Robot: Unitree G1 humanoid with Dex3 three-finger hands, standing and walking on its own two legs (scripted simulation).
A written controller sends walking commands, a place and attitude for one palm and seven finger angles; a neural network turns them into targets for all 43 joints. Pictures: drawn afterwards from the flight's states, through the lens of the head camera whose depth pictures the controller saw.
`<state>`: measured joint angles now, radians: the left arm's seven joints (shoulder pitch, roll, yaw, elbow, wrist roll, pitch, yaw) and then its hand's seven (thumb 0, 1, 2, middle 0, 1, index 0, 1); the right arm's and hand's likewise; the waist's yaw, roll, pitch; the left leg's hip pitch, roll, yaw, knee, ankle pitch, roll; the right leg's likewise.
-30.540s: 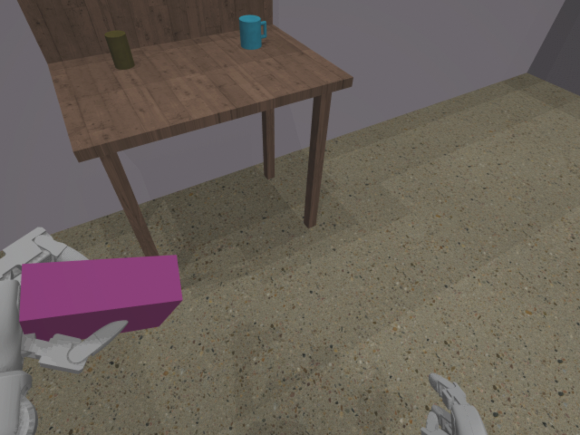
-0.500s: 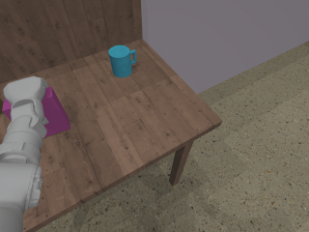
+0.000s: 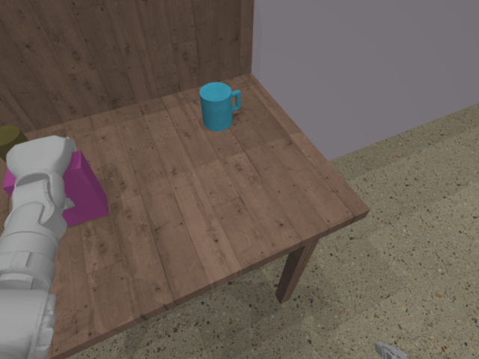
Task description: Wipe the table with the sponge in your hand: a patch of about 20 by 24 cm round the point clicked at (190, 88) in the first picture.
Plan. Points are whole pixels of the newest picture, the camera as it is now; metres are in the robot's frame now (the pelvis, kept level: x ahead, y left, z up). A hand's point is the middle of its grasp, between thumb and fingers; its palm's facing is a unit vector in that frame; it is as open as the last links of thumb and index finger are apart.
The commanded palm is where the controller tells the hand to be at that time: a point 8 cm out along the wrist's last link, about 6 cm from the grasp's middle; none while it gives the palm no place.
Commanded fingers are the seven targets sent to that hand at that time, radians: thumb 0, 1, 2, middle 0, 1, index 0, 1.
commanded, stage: wipe back along the first lane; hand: left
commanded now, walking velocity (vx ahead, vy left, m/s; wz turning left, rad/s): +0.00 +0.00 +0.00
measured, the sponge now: (67, 200) +0.38 +0.35 +0.01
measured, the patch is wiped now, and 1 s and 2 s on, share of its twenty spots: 1.00 1.00 1.00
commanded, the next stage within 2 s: lift the sponge slowly off the table in 1.68 s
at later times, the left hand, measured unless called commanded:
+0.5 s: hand (49, 200) +0.35 +0.35 +0.06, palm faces -0.07 -0.01 -1.00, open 9.1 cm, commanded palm +0.32 +0.32 +0.10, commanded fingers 0.00 0.10 1.30 -1.20 -1.60 -1.20 -1.60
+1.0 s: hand (52, 218) +0.31 +0.32 +0.06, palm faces -0.02 -0.01 -1.00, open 9.1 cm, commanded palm +0.27 +0.30 +0.10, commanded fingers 0.00 0.10 1.30 -1.20 -1.60 -1.20 -1.60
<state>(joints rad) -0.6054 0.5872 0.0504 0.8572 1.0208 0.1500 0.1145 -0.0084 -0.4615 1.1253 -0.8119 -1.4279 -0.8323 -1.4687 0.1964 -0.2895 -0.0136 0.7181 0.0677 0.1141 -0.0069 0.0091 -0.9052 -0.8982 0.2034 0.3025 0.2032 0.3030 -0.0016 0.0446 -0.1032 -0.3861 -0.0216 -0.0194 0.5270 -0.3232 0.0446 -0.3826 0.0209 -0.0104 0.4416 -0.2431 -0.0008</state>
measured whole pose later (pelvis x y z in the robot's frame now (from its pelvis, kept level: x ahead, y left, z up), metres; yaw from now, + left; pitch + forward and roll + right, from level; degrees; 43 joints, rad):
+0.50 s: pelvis -0.01 +0.00 +0.00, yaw +0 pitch +8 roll -2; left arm -0.44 0.57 0.02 0.69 0.98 0.20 0.12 -0.02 -0.42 1.10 -0.79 -1.44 -0.80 -1.49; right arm 0.19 -0.29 0.00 0.71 0.08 0.13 -0.01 0.01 -0.91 -0.90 0.20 0.30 0.20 0.30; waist 0.02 0.06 -0.10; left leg -0.35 -0.02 -0.02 0.52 -0.32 0.04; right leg -0.35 0.02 -0.01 0.45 -0.24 -0.01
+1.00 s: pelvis +0.00 +0.00 +0.00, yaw +1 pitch +6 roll -2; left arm -0.21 0.50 -0.04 0.37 0.95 0.33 0.12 0.00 -0.41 1.08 -0.77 -1.46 -0.79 -1.51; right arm 0.11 -0.28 0.01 0.67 0.08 0.12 -0.01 0.01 -0.91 -0.90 0.20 0.30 0.20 0.30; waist 0.05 0.08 -0.09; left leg -0.28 -0.03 -0.02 0.51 -0.33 0.05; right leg -0.28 0.01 -0.02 0.44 -0.26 0.00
